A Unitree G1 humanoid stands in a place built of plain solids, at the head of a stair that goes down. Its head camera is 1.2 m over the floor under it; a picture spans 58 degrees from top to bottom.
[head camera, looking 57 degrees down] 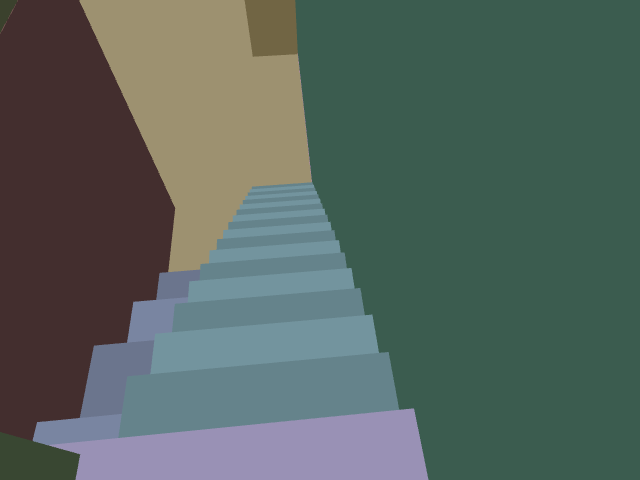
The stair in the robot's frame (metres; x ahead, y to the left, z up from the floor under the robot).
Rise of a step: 0.20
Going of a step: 0.22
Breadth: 0.85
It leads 5 degrees to the left of straight ahead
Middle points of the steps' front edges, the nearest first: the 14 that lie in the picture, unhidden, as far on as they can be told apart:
0.21 0.17 0.00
0.43 0.20 -0.20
0.65 0.22 -0.40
0.87 0.24 -0.60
1.09 0.26 -0.81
1.31 0.28 -1.01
1.53 0.30 -1.21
1.75 0.32 -1.41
1.97 0.34 -1.62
2.18 0.36 -1.82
2.40 0.38 -2.02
2.62 0.40 -2.22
2.84 0.42 -2.42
3.06 0.44 -2.63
